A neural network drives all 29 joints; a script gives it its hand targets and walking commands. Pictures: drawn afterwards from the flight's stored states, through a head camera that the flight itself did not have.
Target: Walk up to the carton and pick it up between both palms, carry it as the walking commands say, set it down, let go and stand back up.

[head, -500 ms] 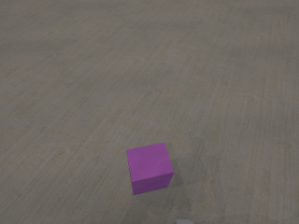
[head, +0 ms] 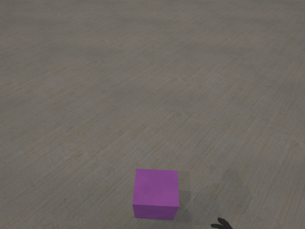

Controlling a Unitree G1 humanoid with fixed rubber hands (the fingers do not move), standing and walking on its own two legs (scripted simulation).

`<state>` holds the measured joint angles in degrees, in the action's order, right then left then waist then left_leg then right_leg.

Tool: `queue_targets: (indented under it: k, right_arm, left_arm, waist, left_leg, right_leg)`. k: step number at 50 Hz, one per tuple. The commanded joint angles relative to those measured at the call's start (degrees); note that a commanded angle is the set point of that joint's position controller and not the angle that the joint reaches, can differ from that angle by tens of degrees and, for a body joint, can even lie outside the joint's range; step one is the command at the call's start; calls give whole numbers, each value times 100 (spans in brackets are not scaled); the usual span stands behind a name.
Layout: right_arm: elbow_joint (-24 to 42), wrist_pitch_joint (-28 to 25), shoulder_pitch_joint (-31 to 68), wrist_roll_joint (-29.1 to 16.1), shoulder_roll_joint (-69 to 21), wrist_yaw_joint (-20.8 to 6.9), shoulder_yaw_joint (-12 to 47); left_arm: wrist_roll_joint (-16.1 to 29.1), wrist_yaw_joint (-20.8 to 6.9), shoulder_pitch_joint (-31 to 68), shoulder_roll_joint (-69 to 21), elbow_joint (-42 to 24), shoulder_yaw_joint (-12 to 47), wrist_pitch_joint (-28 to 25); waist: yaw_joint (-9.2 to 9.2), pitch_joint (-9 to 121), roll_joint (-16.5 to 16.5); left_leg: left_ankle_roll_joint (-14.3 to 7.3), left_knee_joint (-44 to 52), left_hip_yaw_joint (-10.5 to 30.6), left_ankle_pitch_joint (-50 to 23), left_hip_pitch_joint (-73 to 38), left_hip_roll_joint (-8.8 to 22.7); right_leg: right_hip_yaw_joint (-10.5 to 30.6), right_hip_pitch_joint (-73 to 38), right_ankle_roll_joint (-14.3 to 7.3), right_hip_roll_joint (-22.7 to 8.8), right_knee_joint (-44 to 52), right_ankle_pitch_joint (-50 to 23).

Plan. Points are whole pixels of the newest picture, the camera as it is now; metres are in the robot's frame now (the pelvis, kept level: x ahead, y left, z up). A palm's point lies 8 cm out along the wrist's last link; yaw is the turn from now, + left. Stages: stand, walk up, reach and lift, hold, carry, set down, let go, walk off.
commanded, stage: walk up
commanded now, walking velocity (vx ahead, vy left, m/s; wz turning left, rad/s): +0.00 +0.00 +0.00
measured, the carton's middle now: (155, 195) +0.40 +0.00 -0.62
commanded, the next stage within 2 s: stand in 0.62 s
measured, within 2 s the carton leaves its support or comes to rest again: neither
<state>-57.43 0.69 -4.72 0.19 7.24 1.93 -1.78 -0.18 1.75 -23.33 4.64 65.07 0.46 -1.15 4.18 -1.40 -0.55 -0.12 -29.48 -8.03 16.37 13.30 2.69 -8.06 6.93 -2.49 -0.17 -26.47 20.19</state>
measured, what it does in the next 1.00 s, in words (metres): stands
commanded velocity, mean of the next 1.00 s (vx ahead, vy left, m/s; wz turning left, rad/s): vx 0.00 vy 0.00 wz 0.00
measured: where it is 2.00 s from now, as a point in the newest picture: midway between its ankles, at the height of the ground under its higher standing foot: outside the picture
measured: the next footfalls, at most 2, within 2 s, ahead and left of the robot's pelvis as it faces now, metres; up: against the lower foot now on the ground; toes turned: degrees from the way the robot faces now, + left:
none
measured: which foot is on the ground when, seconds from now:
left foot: down 0.00-1.00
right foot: down 0.00-1.00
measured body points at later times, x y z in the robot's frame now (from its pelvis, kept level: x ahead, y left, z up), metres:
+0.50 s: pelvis +0.02 -0.03 +0.01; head +0.04 -0.04 +0.46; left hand +0.00 +0.17 -0.16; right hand -0.03 -0.24 -0.16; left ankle -0.01 +0.11 -0.74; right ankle -0.06 -0.08 -0.74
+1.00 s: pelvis +0.02 -0.04 +0.00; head +0.03 -0.04 +0.45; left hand -0.04 +0.15 -0.16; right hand -0.01 -0.24 -0.16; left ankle -0.01 +0.11 -0.73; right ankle -0.06 -0.08 -0.74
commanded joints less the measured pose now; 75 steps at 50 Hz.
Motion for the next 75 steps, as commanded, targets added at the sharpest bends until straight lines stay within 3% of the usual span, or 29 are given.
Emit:
queue_targets:
  k: [1, 3, 5, 10, 17, 30, 32, 48, 49, 50, 51, 52, 53, 54, 55, 56, 57, 58, 61, 63, 64, 65, 67, 70, 71, 72, 73, 74, 75]
  right_arm:
    - [-134, 2, -593, 49, 562, 48, -142]
    - [-245, -22, -752, 45, 560, 34, -145]
    - [-358, -34, -793, 63, 529, 39, -136]
    - [-627, -48, -934, 84, 372, 65, -101]
    - [-902, -63, -1205, 54, 283, 88, -29]
    - [-1185, -51, -1732, 46, 222, 119, -5]
    - [-1168, -81, -1758, 65, 207, 109, 34]
    - [-1061, -69, -1736, 76, 200, 121, 55]
    - [949, -47, 275, -709, 714, 105, 828]
    - [2426, 319, 2285, -585, 1050, 218, 309]
    - [2009, 753, 2593, -627, 1029, 295, 349]
    - [1651, 1103, 2388, -798, 929, 268, 498]
    - [1812, 1459, 2171, -864, 1038, 309, 431]
    - [1953, 1882, 1577, -766, 865, 326, 523]
    - [1797, 2381, 1062, -710, 755, 313, 589]
    - [1508, 2854, 406, -817, 629, 328, 617]
    - [1312, 3255, -421, -859, 394, 328, 561]
    - [1520, 3589, -980, -909, 479, 288, 495]
    - [1933, 3477, -1057, -576, 491, -32, 149]
    - [2119, 3268, -384, -287, 577, -100, 167]
    - [2180, 3177, -407, -115, 670, -205, 129]
    - [2299, 3100, -214, 33, 752, -315, 132]
    - [2756, 2934, 289, 117, 822, -409, 70]
    - [3319, 2646, 873, 179, 729, -448, -14]
    - [3538, 2548, 973, 125, 682, -433, -34]
    - [3811, 2399, 1079, 71, 639, -399, -54]
    - [4058, 2254, 1165, 3, 456, -386, -38]
    - [4229, 2157, 1129, -46, 437, -359, 14]
    - [4393, 2113, 1104, -100, 437, -307, -18]
  left_arm:
    - [64, 107, -381, 644, -17, -35, -156]
    - [79, 152, -363, 610, 49, -50, -122]
    - [82, 168, -388, 534, 114, -27, -104]
    - [54, 179, -283, 405, 157, -49, -64]
    - [71, 139, -209, 419, 222, -70, -39]
    - [57, 194, -189, 389, 421, -6, -68]
    - [48, 204, -286, 330, 439, 9, -60]
    - [35, 214, -537, 355, 502, 70, -118]
    - [729, 304, 1474, 846, -1508, 709, 14]
    - [568, 405, 3484, 1172, -3519, 549, 376]
    - [547, 517, 4702, 1056, -3942, 464, 820]
    - [799, 534, 4577, 1040, -3560, 377, 1266]
    - [799, 526, 4233, 1243, -3764, 67, 1590]
    - [816, 481, 3783, 1418, -4032, -40, 2056]
    - [914, 503, 3217, 1355, -3770, 266, 2526]
    - [1117, 467, 2511, 1159, -3338, 459, 2990]
    - [1243, 334, 1787, 848, -2968, 790, 3400]
    - [1216, 157, 1288, 506, -2889, 921, 3698]
    - [709, -194, 199, 532, -2927, 561, 3732]
    - [343, -192, 680, 606, -2837, 225, 3614]
    - [35, -163, 849, 590, -2972, 155, 3524]
    - [-168, -123, 1215, 712, -3202, -172, 3527]
    - [-183, -3, 1857, 638, -3504, -324, 3416]
    - [-14, 74, 2683, 636, -4244, -526, 3028]
    - [-43, 84, 2792, 658, -4393, -628, 2895]
    - [-52, 79, 2856, 677, -4464, -691, 2723]
    - [-182, 52, 2879, 706, -4513, -911, 2565]
    - [-235, 36, 2700, 809, -4516, -1053, 2420]
    - [-274, 6, 2657, 774, -4596, -1078, 2333]
  waist:
    - [-374, 76, -145]
    - [-392, 142, -521]
    - [-370, 158, -657]
    - [-338, 8, -369]
    - [-321, -164, 96]
    - [-391, -299, -173]
    - [-428, -265, -234]
    - [-394, -345, -167]
    - [-530, 960, -492]
    - [-708, 884, -411]
    - [-697, 797, -482]
    - [-764, 406, -517]
    - [-587, 749, -355]
    - [-414, 1141, -264]
    - [-266, 1755, -173]
    - [-286, 2378, -97]
    - [-440, 2887, 264]
    - [-568, 3272, 436]
    - [-525, 3305, 51]
    - [-426, 2375, -384]
    - [-457, 2063, -170]
    - [-358, 1683, -153]
    - [-296, 1226, -380]
    - [-363, 1867, -627]
    - [-241, 2399, -520]
    - [-173, 2815, -574]
    - [25, 3268, -765]
    - [192, 3611, -768]
    - [167, 3947, -776]
  left_leg:
    - [-88, 477, 396, -1687, -1018, 451]
    - [-91, 528, 377, -1721, -940, 468]
    - [-76, 659, 403, -1741, -1001, 496]
    - [-46, 874, 401, -1737, -979, 569]
    - [23, 968, 341, -1879, -913, 572]
    - [32, 840, 313, -1521, -930, 555]
    - [32, 883, 310, -1623, -995, 565]
    - [29, 730, 308, -1524, -959, 556]
    - [-512, -347, 625, 333, 503, -112]
    - [-376, -616, 393, 319, 368, -139]
    - [-387, -693, 303, 409, 282, -135]
    - [-518, -896, 511, 279, 674, 106]
    - [-596, -938, 727, -144, 1198, 102]
    - [-556, -985, 847, -884, 1393, 10]
    - [-469, -917, 935, -1113, 1263, -3]
    - [-426, -1178, 985, -1983, 1157, -41]
    - [-341, -1340, 1005, -2793, 1143, -199]
    - [-349, -1299, 1064, -2953, 1549, -357]
    - [-442, -1170, 1069, -2970, 1678, -677]
    - [-422, -998, 1064, -2906, 2111, -751]
    - [-414, -869, 1098, -2456, 2256, -638]
    - [-454, -866, 1088, -1851, 2026, -551]
    - [-367, -968, 1087, -1738, 2065, -469]
    - [-332, -1445, 1157, -2732, 1982, -346]
    - [-303, -1708, 1165, -3177, 2028, -343]
    - [-293, -1911, 1117, -3241, 2265, -358]
    - [-334, -2138, 1039, -2843, 2420, -354]
    - [-317, -2190, 841, -2532, 2730, -426]
    - [-296, -2295, 738, -2482, 3087, -474]
  right_leg:
    - [1038, 297, 15, -870, 797, -4209]
    - [843, 31, 89, -831, 847, -4143]
    - [826, 1, 80, -770, 893, -3815]
    - [811, 2, 69, -717, 944, -3096]
    - [849, -74, 55, -705, 938, -3114]
    - [955, -59, 206, -723, 960, -3482]
    - [876, 11, 143, -679, 908, -3276]
    - [979, 237, 185, -705, 887, -3401]
    - [1168, 2684, -108, -630, -217, -45]
    - [978, 3289, -210, -527, -109, 357]
    - [912, 3180, -59, -492, -142, 534]
    - [981, 3446, 20, -594, -340, 140]
    - [898, 3299, 43, -587, -716, -557]
    - [1124, 2864, 27, -495, -869, -1455]
    - [1344, 2338, -87, -442, -819, -1952]
    - [1592, 2050, -154, -459, -1018, -3158]
    - [1792, 1524, -187, -471, -1201, -4686]
    - [1844, 634, -211, -400, -1467, -5765]
    - [1718, 1064, -91, -224, -1481, -5749]
    - [1624, 1535, 36, -101, -1376, -5658]
    - [1481, 1642, -41, 30, -1245, -4642]
    - [1249, 2159, -35, 82, -1130, -3202]
    - [1121, 2648, 55, 123, -1204, -2664]
    - [1176, 2842, 250, 132, -1611, -3299]
    - [1281, 2777, 260, 99, -1849, -3738]
    - [1357, 2689, 295, 79, -2095, -4110]
    - [1430, 2796, 351, 34, -2243, -3899]
    - [1488, 2461, 397, -11, -2393, -4204]
    - [1516, 2042, 420, -5, -2612, -4708]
